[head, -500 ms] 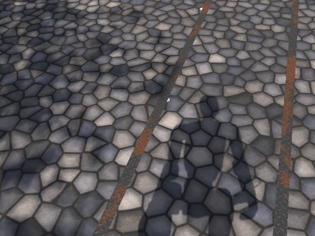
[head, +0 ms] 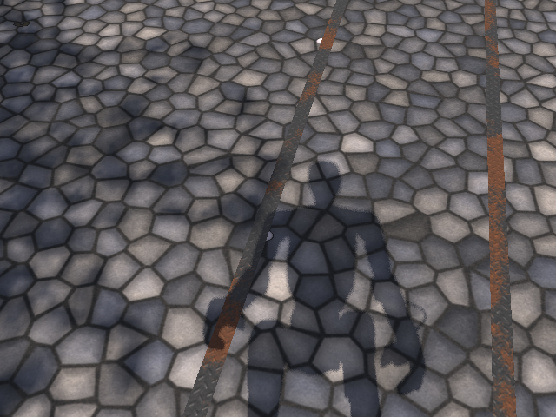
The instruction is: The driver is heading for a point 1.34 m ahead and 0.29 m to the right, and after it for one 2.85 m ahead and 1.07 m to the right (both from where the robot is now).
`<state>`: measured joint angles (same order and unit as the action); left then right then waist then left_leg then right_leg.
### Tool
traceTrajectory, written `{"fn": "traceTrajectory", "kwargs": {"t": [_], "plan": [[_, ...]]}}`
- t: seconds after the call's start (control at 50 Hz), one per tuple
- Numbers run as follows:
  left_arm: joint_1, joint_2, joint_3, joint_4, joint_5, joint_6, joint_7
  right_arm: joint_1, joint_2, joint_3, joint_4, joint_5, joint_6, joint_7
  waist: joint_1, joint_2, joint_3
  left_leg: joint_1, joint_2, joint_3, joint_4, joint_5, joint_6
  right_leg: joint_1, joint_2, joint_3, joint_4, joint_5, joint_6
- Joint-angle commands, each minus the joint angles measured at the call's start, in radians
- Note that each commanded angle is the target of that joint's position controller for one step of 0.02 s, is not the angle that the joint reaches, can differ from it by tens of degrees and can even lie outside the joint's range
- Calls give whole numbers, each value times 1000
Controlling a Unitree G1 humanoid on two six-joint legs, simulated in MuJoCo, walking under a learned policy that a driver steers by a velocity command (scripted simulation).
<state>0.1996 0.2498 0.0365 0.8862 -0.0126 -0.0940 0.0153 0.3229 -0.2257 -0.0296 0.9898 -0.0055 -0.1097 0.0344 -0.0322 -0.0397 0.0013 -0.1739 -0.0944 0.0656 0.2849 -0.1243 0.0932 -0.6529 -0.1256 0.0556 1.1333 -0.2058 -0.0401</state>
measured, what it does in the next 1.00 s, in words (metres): walks ahead: right foot, then left foot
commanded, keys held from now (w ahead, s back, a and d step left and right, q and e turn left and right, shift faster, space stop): w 1.00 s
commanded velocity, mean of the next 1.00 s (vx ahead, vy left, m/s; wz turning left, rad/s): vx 0.50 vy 0.00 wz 0.00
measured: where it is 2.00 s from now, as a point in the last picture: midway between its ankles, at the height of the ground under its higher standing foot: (299, 231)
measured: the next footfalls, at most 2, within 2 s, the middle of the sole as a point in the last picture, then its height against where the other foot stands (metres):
right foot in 0.30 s outside the picture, level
left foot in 0.86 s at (251, 367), level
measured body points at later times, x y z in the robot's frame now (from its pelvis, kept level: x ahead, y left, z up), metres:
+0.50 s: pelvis +0.27 -0.08 +0.00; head +0.29 -0.10 +0.45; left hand +0.33 +0.18 -0.12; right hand +0.36 -0.35 -0.14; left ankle +0.28 +0.08 -0.66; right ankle +0.29 -0.16 -0.74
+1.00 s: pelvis +0.55 -0.01 -0.01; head +0.58 +0.00 +0.44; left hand +0.59 +0.25 -0.15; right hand +0.66 -0.27 -0.13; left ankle +0.61 +0.07 -0.74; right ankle +0.46 -0.16 -0.65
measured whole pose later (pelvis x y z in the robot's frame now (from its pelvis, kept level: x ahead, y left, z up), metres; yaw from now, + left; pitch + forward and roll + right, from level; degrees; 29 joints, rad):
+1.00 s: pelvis +0.55 -0.01 -0.01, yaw +1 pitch +1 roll +0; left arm 0.29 0.26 0.05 0.96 -0.02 -0.10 0.00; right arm 0.18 -0.24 -0.05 0.91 0.00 -0.10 0.03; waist 0.00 -0.03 0.02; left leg -0.34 -0.03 0.06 0.46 -0.15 0.07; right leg -0.43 -0.06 0.03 1.19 -0.35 -0.05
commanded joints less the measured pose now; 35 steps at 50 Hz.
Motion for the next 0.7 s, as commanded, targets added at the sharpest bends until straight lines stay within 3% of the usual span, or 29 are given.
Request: {"fn": "traceTrajectory", "kwargs": {"t": [0.02,0.1,0.2,0.24,0.26,0.28,0.3,0.32,0.34,0.36,0.38,0.4,0.42,0.46,0.5,0.56,0.64,0.7], "plan": [[34,43,12,-42,12,5,7,-40,-134,-22,-56,2,-17,-20,47,74,53,-98,283,-214,-204,66,173,-25,-43,3,-146,156,27],[-126,29,6,-82,3,-6,-5,38,-161,-27,-39,18,-4,-34,-11,78,54,-16,265,-162,-186,81,126,8,3,-35,-428,305,36],[-249,43,3,-131,-10,-15,-35,112,-170,-32,-5,26,17,-36,-49,94,80,143,326,-180,-114,56,112,5,32,-43,-577,221,17],[-227,64,9,-137,-10,-24,-45,103,-182,-38,-3,27,27,-38,-23,107,67,187,351,-194,-59,104,96,59,48,-51,-619,142,-12],[-174,82,19,-127,-9,-28,-47,84,-190,-40,-7,26,33,-39,13,118,40,189,345,-185,0,214,84,144,71,-72,-639,114,-28],[-52,116,39,-90,-7,-31,-44,64,-179,-35,-13,23,38,-39,78,111,-29,171,301,-146,145,379,61,307,105,-98,-662,106,-53],[151,185,67,-38,-2,-33,-37,53,-141,-19,-33,9,38,-38,155,63,-169,37,240,-91,407,366,27,595,30,-14,-635,131,-105],[293,299,96,-10,15,-25,-34,149,-31,15,-51,5,18,-30,147,-175,-318,-386,77,-8,820,14,-55,1009,-223,406,-682,25,-256],[314,232,76,-4,12,-23,-38,155,-53,14,-38,19,-10,-25,151,-222,-385,-542,44,-156,992,-423,-48,1060,-287,685,-828,-61,-297],[225,167,54,-18,7,-25,-39,68,-154,-13,-62,46,-24,-21,132,-149,-240,-628,109,-186,1061,-368,-25,941,-255,555,-838,-74,-241],[125,130,41,-43,5,-23,-39,1,-164,-16,-81,49,-26,-24,101,-81,-152,-612,166,-155,1033,-269,-16,793,-215,405,-855,-2,-207],[55,98,30,-54,8,-22,-45,-34,-150,-20,-86,35,-20,-30,73,-22,-85,-572,201,-138,969,-195,-22,659,-170,303,-895,69,-190],[23,74,23,-55,14,-24,-49,-27,-136,-26,-85,24,-6,-36,39,-33,-53,-510,231,-140,907,-145,-26,570,-129,226,-931,113,-171],[38,70,23,-32,17,-29,-54,9,-90,-23,-72,21,21,-38,12,-45,-33,-444,237,-124,863,-98,-40,489,-93,147,-975,193,-176],[78,99,31,-8,19,-32,-46,-23,-89,-27,-88,17,31,-41,7,-27,-8,-490,240,-119,802,-35,-55,488,-88,99,-994,284,-187],[130,111,33,17,16,-22,-27,-142,-84,-30,-129,9,30,-40,31,-15,19,-569,241,-116,633,95,-73,533,-86,60,-1008,328,-181],[184,128,34,41,6,-14,-14,-284,-65,-22,-167,15,22,-28,74,-20,51,-529,207,-82,404,235,-73,557,-67,10,-1029,262,-156],[237,133,38,71,0,-5,-11,-367,-66,-18,-195,22,17,-16,100,-20,82,-540,190,-74,315,223,-65,637,-94,9,-1012,238,-155]]}}
Keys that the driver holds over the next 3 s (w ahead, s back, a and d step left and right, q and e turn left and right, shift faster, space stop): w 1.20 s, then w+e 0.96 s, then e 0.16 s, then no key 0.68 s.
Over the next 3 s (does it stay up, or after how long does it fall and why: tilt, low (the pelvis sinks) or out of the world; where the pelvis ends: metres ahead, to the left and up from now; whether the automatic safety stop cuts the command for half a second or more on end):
stays up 1.36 -0.21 -0.01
